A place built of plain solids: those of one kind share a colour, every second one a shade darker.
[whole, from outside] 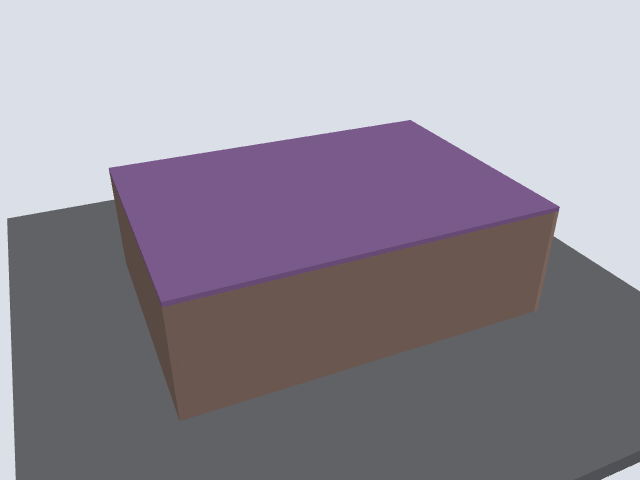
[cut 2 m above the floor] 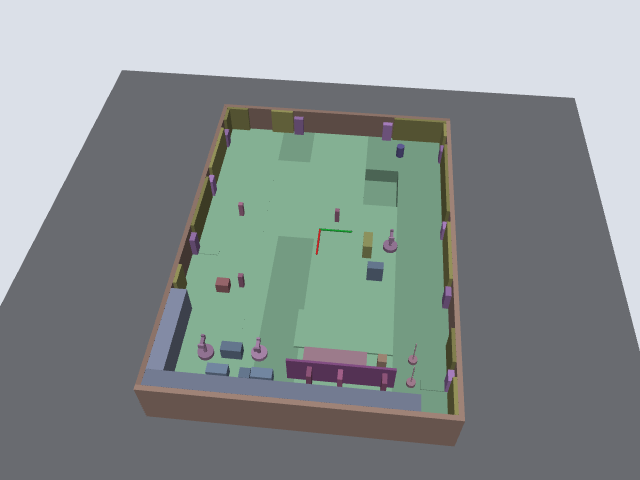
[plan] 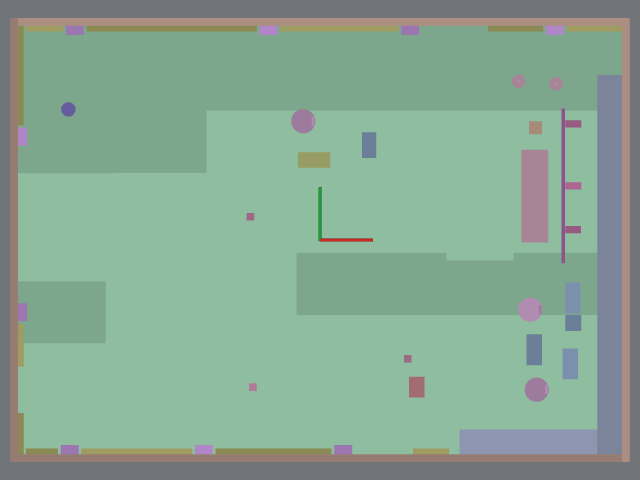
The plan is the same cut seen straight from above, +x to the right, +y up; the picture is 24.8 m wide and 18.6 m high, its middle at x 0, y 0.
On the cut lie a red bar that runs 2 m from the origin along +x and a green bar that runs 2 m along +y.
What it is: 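A television studio; one plain floor, a cyclorama, elevating floor sections, a set, what works the floor and what has gathered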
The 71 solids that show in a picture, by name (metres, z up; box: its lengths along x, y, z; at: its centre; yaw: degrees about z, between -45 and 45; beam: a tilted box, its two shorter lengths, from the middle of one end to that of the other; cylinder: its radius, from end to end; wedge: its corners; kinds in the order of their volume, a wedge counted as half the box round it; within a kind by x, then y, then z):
{
 "floor_1": {"box": [3.41, 1.12, 1.31], "at": [-10.01, -3.45, 0.61]},
 "floor_2": {"box": [3.41, 1.32, 1.31], "at": [-10.01, -2.25, 0.61]},
 "floor_3": {"box": [3.71, 2.42, 1.31], "at": [-9.86, 3.8, 0.61]},
 "floor_4": {"box": [4.02, 2.42, 1.31], "at": [-6.3, -2.8, 0.61]},
 "floor_5": {"box": [10.81, 1.11, 1.31], "at": [-6.3, -1.04, 0.61]},
 "floor_6": {"box": [3.62, 2.42, 0.16], "at": [-6.2, 3.8, 0.03]},
 "floor_7": {"box": [3.4, 1.32, 1.31], "at": [-2.6, -2.25, 0.61]},
 "floor_8": {"box": [23.42, 4.31, 1.31], "at": [0.0, -6.16, 0.61]},
 "floor_9": {"box": [23.42, 3.1, 1.31], "at": [0.0, 1.05, 0.61]},
 "floor_10": {"box": [23.42, 3.31, 1.31], "at": [0.0, 6.66, 0.61]},
 "floor_11": {"box": [2.62, 2.42, 1.31], "at": [0.4, -1.7, 0.61]},
 "floor_12": {"box": [0.42, 1.34, 0.036], "at": [0.94, -7.25, 1.28]},
 "floor_13": {"box": [16.11, 2.42, 1.31], "at": [3.65, 3.8, 0.61]},
 "floor_14": {"box": [16.01, 1.11, 1.31], "at": [3.71, -3.46, 0.61]},
 "floor_15": {"box": [2.6, 5.8, 0.15], "at": [6.2, 2.1, 1.34]},
 "floor_16": {"box": [10.01, 1.32, 1.31], "at": [6.71, -2.25, 0.61]},
 "floor_17": {"box": [10.01, 1.12, 1.31], "at": [6.71, -1.05, 0.61]},
 "floor_18": {"box": [0.62, 1.34, 0.05], "at": [9.14, 7.25, 1.29]},
 "wall_1": {"box": [0.3, 17.2, 7.47], "at": [-11.85, 0.0, 3.68]},
 "wall_2": {"box": [23.4, 0.3, 7.47], "at": [0.0, -8.45, 3.68]},
 "wall_3": {"box": [23.4, 0.3, 7.47], "at": [0.0, 8.45, 3.68]},
 "wall_4": {"box": [0.3, 17.2, 7.47], "at": [11.85, 0.0, 3.68]},
 "roof_1": {"box": [24.0, 17.2, 0.3], "at": [0.0, 0.0, 7.57]},
 "cove_1": {"box": [5.34, 0.96, 5.15], "at": [8.07, -7.82, 3.84]},
 "cove_2": {"box": [0.96, 14.7, 5.15], "at": [11.22, -0.95, 3.84]},
 "drape_1": {"box": [0.22, 1.6, 5.35], "at": [-11.59, -7.5, 3.94]},
 "drape_2": {"box": [0.22, 1.65, 5.35], "at": [-11.59, -4.08, 3.94]},
 "drape_3": {"box": [0.22, 3.85, 5.35], "at": [-11.59, 6.38, 3.94]},
 "drape_4": {"box": [1.25, 0.22, 5.35], "at": [-10.78, -8.19, 3.94]},
 "drape_5": {"box": [1.45, 0.22, 5.35], "at": [-10.68, 8.19, 3.94]},
 "drape_6": {"box": [4.3, 0.22, 5.35], "at": [-7.1, -8.19, 3.94]},
 "drape_7": {"box": [6.6, 0.22, 5.35], "at": [-5.75, 8.19, 3.94]},
 "drape_8": {"box": [4.5, 0.22, 5.35], "at": [-1.8, -8.19, 3.94]},
 "drape_9": {"box": [4.6, 0.22, 5.35], "at": [0.75, 8.19, 3.94]},
 "drape_10": {"box": [1.4, 0.22, 5.35], "at": [4.3, -8.19, 3.94]},
 "drape_11": {"box": [2.15, 0.22, 5.35], "at": [7.58, 8.19, 3.94]},
 "drape_12": {"box": [2.15, 0.22, 5.35], "at": [10.62, 8.19, 3.94]},
 "wallbox_1": {"box": [0.36, 0.7, 1.5], "at": [-11.52, -2.8, 2.02]},
 "wallbox_2": {"box": [0.36, 0.7, 1.5], "at": [-11.52, 4.0, 2.02]},
 "wallbox_3": {"box": [0.7, 0.36, 1.2], "at": [-9.7, -8.12, 1.86]},
 "wallbox_4": {"box": [0.7, 0.36, 1.2], "at": [-9.5, 8.12, 1.86]},
 "wallbox_5": {"box": [0.7, 0.36, 1.4], "at": [-4.5, -8.12, 1.97]},
 "wallbox_6": {"box": [0.7, 0.36, 1.1], "at": [-2.0, 8.12, 1.81]},
 "wallbox_7": {"box": [0.7, 0.36, 1.45], "at": [0.9, -8.12, 1.99]},
 "wallbox_8": {"box": [0.7, 0.36, 1.35], "at": [3.5, 8.12, 1.94]},
 "wallbox_9": {"box": [0.7, 0.36, 1.3], "at": [9.1, 8.12, 1.92]},
 "case_1": {"box": [0.55, 1.0, 1.26], "at": [1.91, 3.68, 1.9]},
 "case_2": {"box": [0.6, 1.2, 0.91], "at": [8.3, -4.25, 1.72]},
 "case_3": {"box": [0.6, 1.2, 0.8], "at": [9.7, -4.8, 1.67]},
 "case_4": {"box": [0.6, 1.2, 0.96], "at": [9.8, -2.25, 1.75]},
 "case_5": {"box": [0.62, 0.62, 0.79], "at": [9.81, -3.22, 1.66]},
 "desk_1": {"box": [1.05, 3.6, 0.75], "at": [8.32, 1.7, 1.64]},
 "flat_1": {"box": [0.14, 6.0, 2.75], "at": [9.43, 2.1, 2.64]},
 "rack_1": {"box": [1.25, 0.6, 1.18], "at": [-0.23, 3.1, 1.85]},
 "brace_1": {"box": [0.62, 0.28, 1.6], "at": [9.81, 0.4, 2.06]},
 "brace_2": {"box": [0.62, 0.28, 1.6], "at": [9.81, 2.1, 2.06]},
 "brace_3": {"box": [0.62, 0.28, 1.6], "at": [9.81, 4.5, 2.06]},
 "pedestal_1": {"cylinder": 0.47, "from": [-0.65, 4.6, 1.27], "to": [-0.65, 4.6, 1.54]},
 "pedestal_2": {"box": [0.71, 0.2, 0.24], "at": [-0.59, 4.6, 2.56]},
 "pedestal_3": {"cylinder": 0.47, "from": [8.15, -2.7, 1.27], "to": [8.15, -2.7, 1.54]},
 "pedestal_4": {"box": [0.71, 0.2, 0.24], "at": [8.21, -2.7, 2.44]},
 "pedestal_5": {"cylinder": 0.47, "from": [8.4, -5.8, 1.27], "to": [8.4, -5.8, 1.54]},
 "pedestal_6": {"box": [0.71, 0.2, 0.24], "at": [8.46, -5.8, 2.69]},
 "weights_1": {"box": [0.6, 0.8, 0.75], "at": [3.75, -5.7, 1.64]},
 "plinth_1": {"box": [0.5, 0.5, 1.2], "at": [8.35, 4.35, 1.86]},
 "post_1": {"box": [0.3, 0.3, 1.06], "at": [-2.7, 0.9, 1.79]},
 "post_2": {"box": [0.3, 0.3, 1.08], "at": [-2.6, -5.7, 1.8]},
 "post_3": {"box": [0.3, 0.3, 1.1], "at": [3.4, -4.6, 1.81]},
 "bin_1": {"cylinder": 0.28, "from": [-9.75, 5.06, 1.27], "to": [-9.75, 5.06, 2.19]},
 "stand_1": {"cylinder": 0.26, "from": [7.7, 6.15, 1.27], "to": [7.7, 6.15, 1.52]},
 "stand_2": {"cylinder": 0.26, "from": [9.15, 6.05, 1.27], "to": [9.15, 6.05, 1.52]}
}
